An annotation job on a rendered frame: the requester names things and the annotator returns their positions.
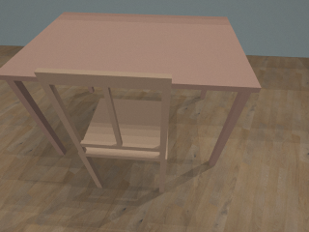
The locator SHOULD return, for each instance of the table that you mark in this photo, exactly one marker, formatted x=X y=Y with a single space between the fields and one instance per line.
x=200 y=52

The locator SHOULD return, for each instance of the chair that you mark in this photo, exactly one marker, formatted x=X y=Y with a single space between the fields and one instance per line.
x=120 y=129

